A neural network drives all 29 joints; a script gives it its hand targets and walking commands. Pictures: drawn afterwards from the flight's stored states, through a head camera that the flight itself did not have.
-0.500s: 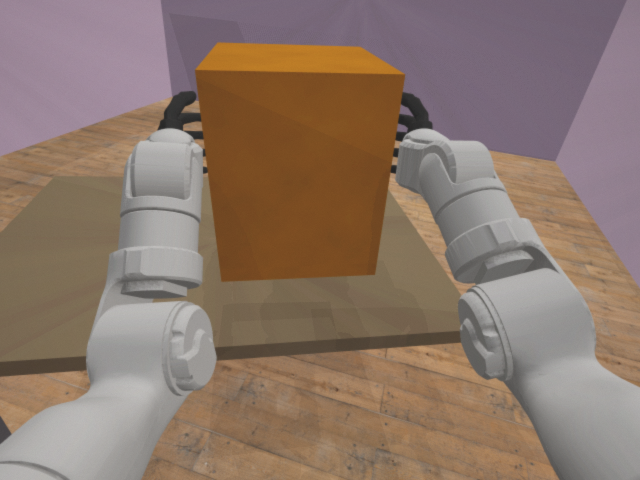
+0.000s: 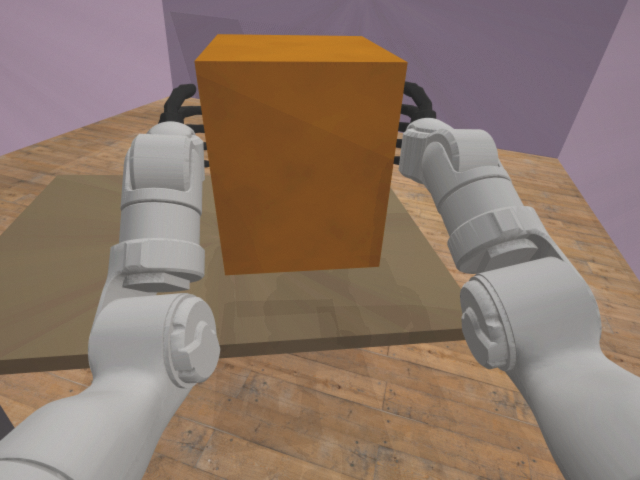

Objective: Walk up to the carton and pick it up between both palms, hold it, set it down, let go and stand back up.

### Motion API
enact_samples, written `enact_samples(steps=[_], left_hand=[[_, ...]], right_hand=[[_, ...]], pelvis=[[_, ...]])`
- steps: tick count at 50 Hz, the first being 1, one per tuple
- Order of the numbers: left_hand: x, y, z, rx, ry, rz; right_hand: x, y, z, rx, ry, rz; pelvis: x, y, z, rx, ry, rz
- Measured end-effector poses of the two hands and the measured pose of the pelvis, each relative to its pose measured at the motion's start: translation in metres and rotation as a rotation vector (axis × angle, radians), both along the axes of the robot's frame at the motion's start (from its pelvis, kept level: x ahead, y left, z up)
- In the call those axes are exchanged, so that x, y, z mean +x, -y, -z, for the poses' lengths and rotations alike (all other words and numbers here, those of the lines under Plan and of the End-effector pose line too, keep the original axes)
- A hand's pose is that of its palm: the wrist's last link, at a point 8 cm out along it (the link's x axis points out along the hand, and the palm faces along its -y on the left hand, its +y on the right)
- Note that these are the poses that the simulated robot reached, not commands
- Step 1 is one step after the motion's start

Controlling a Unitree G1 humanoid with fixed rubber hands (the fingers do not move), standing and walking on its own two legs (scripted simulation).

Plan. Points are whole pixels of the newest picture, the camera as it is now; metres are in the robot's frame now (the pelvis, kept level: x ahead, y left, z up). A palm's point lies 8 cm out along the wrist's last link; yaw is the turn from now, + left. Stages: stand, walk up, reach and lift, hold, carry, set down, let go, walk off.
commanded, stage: hold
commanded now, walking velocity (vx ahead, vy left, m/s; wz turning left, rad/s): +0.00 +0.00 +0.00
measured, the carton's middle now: (297, 149) +0.44 +0.02 +0.29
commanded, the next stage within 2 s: none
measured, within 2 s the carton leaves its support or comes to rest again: neither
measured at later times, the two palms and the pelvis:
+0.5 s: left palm (183, 146) +0.38 +0.15 +0.31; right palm (425, 145) +0.37 -0.13 +0.32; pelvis +0.00 +0.00 +0.00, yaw +0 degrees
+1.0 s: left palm (177, 150) +0.37 +0.16 +0.30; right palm (420, 146) +0.37 -0.12 +0.32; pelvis +0.00 +0.00 +0.00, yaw +0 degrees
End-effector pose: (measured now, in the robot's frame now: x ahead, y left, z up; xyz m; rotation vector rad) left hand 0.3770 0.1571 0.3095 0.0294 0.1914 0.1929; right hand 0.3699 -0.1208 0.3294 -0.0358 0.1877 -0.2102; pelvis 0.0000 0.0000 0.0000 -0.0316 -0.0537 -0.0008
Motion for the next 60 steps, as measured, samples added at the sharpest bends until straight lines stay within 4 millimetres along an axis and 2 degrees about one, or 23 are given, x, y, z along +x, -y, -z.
enact_samples(steps=[9,23,32,45,60], left_hand=[[-0.002,-0.001,0.003,0.009,0.003,0.001],[0.001,0.008,0.004,0.013,-0.018,0.006],[0.002,0.004,-0.004,0.004,0.013,0.000],[-0.004,0.000,0.006,0.008,0.001,-0.008],[0.000,0.007,-0.002,0.012,0.011,0.010]], right_hand=[[-0.002,-0.001,0.003,0.005,0.007,0.002],[0.000,0.008,0.005,0.015,-0.010,0.007],[0.001,0.005,0.002,0.003,0.011,0.004],[-0.001,0.000,0.006,0.007,0.001,-0.002],[-0.002,0.007,-0.001,0.006,0.011,0.015]], pelvis=[[0.001,0.000,0.000,-0.004,0.012,-0.008],[-0.001,-0.002,0.000,0.002,0.000,0.008],[0.003,0.001,0.000,0.002,0.002,0.006],[0.001,-0.001,0.000,-0.005,0.010,-0.003],[-0.002,-0.004,0.000,-0.002,-0.014,0.007]])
